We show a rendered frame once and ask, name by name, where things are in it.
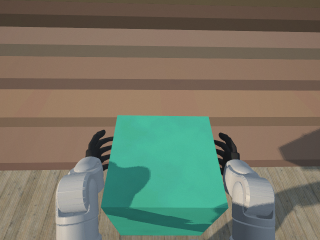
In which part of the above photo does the robot left hand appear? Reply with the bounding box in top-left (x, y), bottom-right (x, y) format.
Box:
top-left (85, 130), bottom-right (114, 171)

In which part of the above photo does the right robot forearm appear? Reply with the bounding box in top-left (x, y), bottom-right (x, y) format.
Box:
top-left (223, 159), bottom-right (276, 240)

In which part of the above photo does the robot right hand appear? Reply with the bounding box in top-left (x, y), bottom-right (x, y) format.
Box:
top-left (214, 132), bottom-right (240, 176)

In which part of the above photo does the carton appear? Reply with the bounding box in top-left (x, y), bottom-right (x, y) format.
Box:
top-left (101, 115), bottom-right (229, 236)

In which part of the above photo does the left robot forearm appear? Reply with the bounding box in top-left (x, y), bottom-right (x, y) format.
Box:
top-left (55, 156), bottom-right (105, 240)

